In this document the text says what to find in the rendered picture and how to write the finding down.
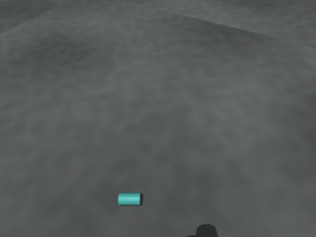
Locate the can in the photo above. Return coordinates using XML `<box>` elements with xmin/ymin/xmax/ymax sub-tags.
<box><xmin>118</xmin><ymin>193</ymin><xmax>141</xmax><ymax>205</ymax></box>

